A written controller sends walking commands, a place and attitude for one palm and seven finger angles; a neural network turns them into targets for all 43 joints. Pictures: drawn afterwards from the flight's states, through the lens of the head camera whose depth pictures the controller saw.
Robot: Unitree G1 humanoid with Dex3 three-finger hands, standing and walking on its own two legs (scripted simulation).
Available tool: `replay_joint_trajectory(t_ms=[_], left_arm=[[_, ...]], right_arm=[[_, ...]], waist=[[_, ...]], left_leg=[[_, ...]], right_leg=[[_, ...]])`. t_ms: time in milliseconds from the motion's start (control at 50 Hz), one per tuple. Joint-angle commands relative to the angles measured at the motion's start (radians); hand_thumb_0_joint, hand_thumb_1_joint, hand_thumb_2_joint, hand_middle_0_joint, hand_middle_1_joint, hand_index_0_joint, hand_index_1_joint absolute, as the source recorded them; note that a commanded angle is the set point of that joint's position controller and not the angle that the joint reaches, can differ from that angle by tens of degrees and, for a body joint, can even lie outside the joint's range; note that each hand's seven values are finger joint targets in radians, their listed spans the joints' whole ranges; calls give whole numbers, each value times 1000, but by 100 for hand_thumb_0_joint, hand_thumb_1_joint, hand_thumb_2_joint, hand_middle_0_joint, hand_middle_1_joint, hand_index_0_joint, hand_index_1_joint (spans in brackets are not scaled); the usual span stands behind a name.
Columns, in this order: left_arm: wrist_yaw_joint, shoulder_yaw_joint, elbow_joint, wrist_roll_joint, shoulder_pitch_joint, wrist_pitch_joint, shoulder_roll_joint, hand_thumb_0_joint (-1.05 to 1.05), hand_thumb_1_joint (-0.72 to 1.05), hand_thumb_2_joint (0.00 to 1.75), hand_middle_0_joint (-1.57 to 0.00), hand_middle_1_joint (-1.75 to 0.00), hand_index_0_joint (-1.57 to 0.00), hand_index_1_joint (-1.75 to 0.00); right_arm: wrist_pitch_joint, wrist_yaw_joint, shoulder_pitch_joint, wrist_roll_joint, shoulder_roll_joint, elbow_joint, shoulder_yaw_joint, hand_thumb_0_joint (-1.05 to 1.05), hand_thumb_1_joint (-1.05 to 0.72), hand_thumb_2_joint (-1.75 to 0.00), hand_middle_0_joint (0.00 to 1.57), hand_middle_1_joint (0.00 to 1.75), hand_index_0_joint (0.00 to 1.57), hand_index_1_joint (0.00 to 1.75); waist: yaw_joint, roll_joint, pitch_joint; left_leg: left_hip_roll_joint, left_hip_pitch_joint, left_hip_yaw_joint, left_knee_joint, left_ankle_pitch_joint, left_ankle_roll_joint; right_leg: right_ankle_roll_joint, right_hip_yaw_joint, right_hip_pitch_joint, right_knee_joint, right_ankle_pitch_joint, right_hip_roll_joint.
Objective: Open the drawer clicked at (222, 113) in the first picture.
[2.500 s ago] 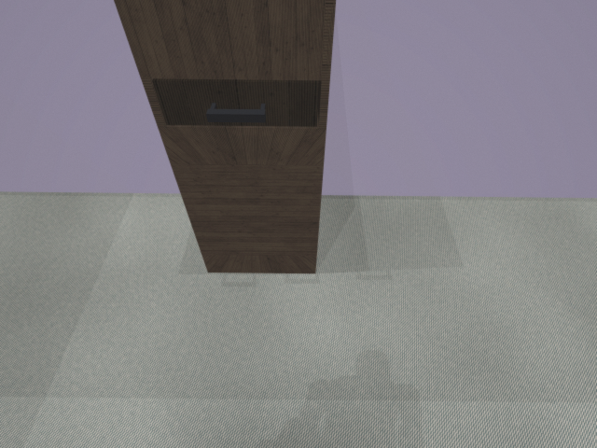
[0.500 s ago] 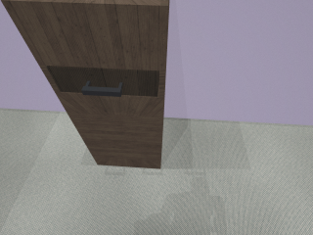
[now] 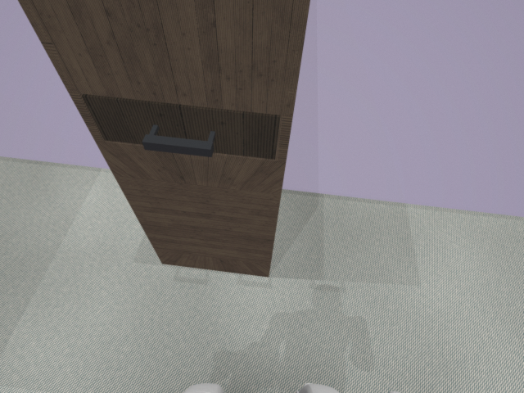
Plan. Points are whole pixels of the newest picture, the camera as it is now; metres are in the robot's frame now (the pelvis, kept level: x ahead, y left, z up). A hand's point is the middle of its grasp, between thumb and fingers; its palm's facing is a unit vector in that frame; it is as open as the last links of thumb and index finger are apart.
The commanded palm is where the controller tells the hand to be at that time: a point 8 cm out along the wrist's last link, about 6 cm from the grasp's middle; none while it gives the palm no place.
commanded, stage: come to a stop and stand still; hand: left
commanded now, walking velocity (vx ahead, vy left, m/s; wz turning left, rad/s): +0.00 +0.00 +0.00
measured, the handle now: (181, 139) +0.56 +0.21 +0.00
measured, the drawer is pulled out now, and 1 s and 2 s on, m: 0.00 0.00 0.00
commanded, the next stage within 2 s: look again from close up in 0.38 s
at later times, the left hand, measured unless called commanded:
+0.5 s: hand out of the picture +0.02 +0.16 -0.16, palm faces -0.01 -0.98 -0.22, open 7.3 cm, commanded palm none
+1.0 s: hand out of the picture -0.02 +0.20 -0.17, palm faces -0.02 -0.98 -0.20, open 7.4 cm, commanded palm none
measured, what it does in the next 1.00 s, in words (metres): steps on the spot: right foot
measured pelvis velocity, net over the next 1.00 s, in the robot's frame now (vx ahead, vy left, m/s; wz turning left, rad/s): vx -0.03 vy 0.02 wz -0.04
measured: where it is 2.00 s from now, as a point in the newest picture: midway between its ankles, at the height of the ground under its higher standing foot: outside the picture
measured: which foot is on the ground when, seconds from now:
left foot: down 0.00-1.00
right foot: up 0.00-0.16, down 0.18-1.00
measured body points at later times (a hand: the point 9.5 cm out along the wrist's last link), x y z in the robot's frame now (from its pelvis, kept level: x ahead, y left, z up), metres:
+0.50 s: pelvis -0.01 -0.02 +0.01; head +0.01 -0.03 +0.46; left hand +0.02 +0.21 -0.14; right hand -0.06 -0.25 -0.15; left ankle +0.02 +0.11 -0.73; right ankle -0.03 -0.12 -0.73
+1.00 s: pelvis -0.03 +0.02 +0.01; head -0.04 +0.03 +0.45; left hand -0.02 +0.25 -0.15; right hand -0.01 -0.22 -0.14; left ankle +0.02 +0.11 -0.73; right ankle -0.03 -0.12 -0.73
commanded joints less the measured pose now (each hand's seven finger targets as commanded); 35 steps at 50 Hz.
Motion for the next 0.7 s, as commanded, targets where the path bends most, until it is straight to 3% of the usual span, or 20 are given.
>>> replay_joint_trajectory(t_ms=[0,60,100,120,140,160,180,200,240,300,380,440,460,480,500,520,560,580,600,680], left_arm=[[-14,8,-42,-2,77,-16,64,0,90,90,-20,-30,-20,-30],[-18,-12,-46,-1,71,-29,42,0,90,90,-20,-30,-20,-30],[-16,-18,-21,1,128,-42,44,0,90,90,-20,-30,-20,-30],[-11,-20,-14,5,138,-53,68,0,90,90,-20,-30,-20,-30],[-8,-18,-16,7,105,-61,116,0,90,90,-20,-30,-20,-30],[-12,-19,-24,4,54,-59,155,0,90,90,-20,-30,-20,-30],[-12,-18,-25,5,30,-62,145,0,90,90,-20,-30,-20,-30],[-10,-20,-13,3,29,-67,131,0,90,90,-20,-30,-20,-30],[-8,-27,2,-4,37,-71,100,0,90,90,-20,-30,-20,-30],[-8,-31,24,-7,50,-63,79,0,90,90,-20,-30,-20,-30],[-9,-33,56,-9,84,-60,63,0,90,90,-20,-30,-20,-30],[-9,-35,65,-12,92,-64,58,0,90,90,-20,-30,-20,-30],[35,-45,79,4,225,-98,75,0,90,90,-20,-30,-20,-30],[34,-43,53,-1,168,-113,122,0,90,90,-20,-30,-20,-30],[29,-45,19,-5,157,-116,109,0,90,90,-20,-30,-20,-30],[25,-45,2,-9,136,-112,100,0,90,90,-20,-30,-20,-30],[19,-48,-7,-10,131,-104,82,0,90,90,-20,-30,-20,-30],[16,-51,-11,-7,123,-97,77,0,90,90,-20,-30,-20,-30],[14,-53,-10,-6,133,-92,71,0,90,90,-20,-30,-20,-30],[7,-61,-12,-3,157,-82,64,0,90,90,-20,-30,-20,-30]], right_arm=[[-17,-21,46,-2,-156,-43,-24,0,-90,-90,20,30,20,30],[-24,-17,80,2,-159,-18,-27,0,-90,-90,20,30,20,30],[-27,-13,87,15,-149,0,-28,0,-90,-90,20,30,20,30],[-26,-9,99,24,-119,4,-26,0,-90,-90,20,30,20,30],[-23,-3,109,33,-82,1,-22,0,-90,-90,20,30,20,30],[-17,9,131,30,-71,13,-17,0,-90,-90,20,30,20,30],[-11,9,135,22,-56,26,-14,0,-90,-90,20,30,20,30],[-13,6,134,18,-60,44,-15,0,-90,-90,20,30,20,30],[-25,2,164,20,-71,75,-11,0,-90,-90,20,30,20,30],[-30,-1,166,18,-65,109,-3,0,-90,-90,20,30,20,30],[-33,-7,192,15,-58,136,5,0,-90,-90,20,30,20,30],[-37,-10,219,14,-51,153,8,0,-90,-90,20,30,20,30],[-57,1,94,25,-87,67,10,0,-90,-90,20,30,20,30],[-50,8,130,27,-67,18,17,0,-90,-90,20,30,20,30],[-51,10,215,18,-34,28,21,0,-90,-90,20,30,20,30],[-53,8,231,16,-38,34,21,0,-90,-90,20,30,20,30],[-54,4,246,17,-49,41,21,0,-90,-90,20,30,20,30],[-56,5,246,14,-51,40,23,0,-90,-90,20,30,20,30],[-57,4,241,13,-55,40,24,0,-90,-90,20,30,20,30],[-57,3,238,14,-77,28,20,0,-90,-90,20,30,20,30]], waist=[[-3,189,-135],[-20,177,-165],[3,119,-178],[-3,26,-161],[-34,-89,-127],[-59,-87,-99],[-66,-111,-103],[-56,-159,-102],[-60,-101,-117],[-46,27,-56],[-30,43,-44],[-32,50,-77],[31,-24,-89],[-40,-28,-124],[-55,-40,-244],[-54,-50,-259],[-54,-23,-186],[-48,59,-135],[-41,83,-95],[-35,36,-49]], left_leg=[[275,65,-211,-236,414,165],[264,108,-198,-233,368,148],[218,83,-158,-163,312,98],[145,56,-121,-106,185,43],[74,30,-53,-81,0,-13],[30,88,-32,-82,-66,-32],[26,121,-26,-75,-25,-33],[33,125,-30,-72,31,-30],[65,155,-43,-118,120,-25],[97,121,-70,-182,108,-19],[102,93,-79,-215,73,-19],[102,109,-76,-211,112,-21],[101,35,-28,43,118,-47],[72,1,-30,2,28,-47],[55,26,-35,-22,-6,-27],[46,42,-40,-34,43,-22],[65,62,-60,-61,129,-17],[75,59,-68,-78,173,-15],[88,42,-83,-87,195,-10],[96,1,-112,-125,108,1]], right_leg=[[12,52,-26,144,-1,-2],[10,3,55,-118,36,-8],[11,-9,170,-368,235,-7],[-5,88,188,-499,343,-43],[-49,222,136,-561,352,-170],[-91,248,25,-591,248,-234],[-90,231,-3,-588,247,-195],[-83,211,20,-568,334,-167],[-61,155,53,-529,411,-131],[-42,124,54,-543,269,-85],[-44,114,89,-561,231,-73],[-45,109,116,-558,276,-77],[5,203,140,-526,802,-158],[-28,205,212,-484,976,-215],[-58,187,274,-435,903,-202],[-66,156,265,-420,803,-167],[-61,140,167,-438,583,-117],[-57,117,128,-428,505,-94],[-51,109,100,-424,440,-74],[-43,108,68,-441,282,-54]])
